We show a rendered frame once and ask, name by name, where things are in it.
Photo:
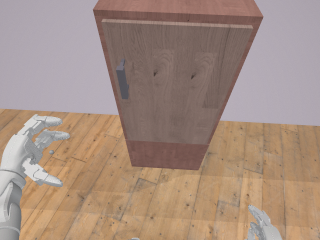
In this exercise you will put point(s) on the robot right hand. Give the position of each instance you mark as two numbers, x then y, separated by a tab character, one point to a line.
264	230

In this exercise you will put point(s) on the cupboard door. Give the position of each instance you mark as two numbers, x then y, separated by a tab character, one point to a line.
179	74

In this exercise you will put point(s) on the handle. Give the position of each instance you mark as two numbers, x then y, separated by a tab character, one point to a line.
121	75

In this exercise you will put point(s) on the robot left hand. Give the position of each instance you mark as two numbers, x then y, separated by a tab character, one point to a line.
16	155

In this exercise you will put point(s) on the left robot forearm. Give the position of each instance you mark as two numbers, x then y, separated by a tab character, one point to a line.
11	186

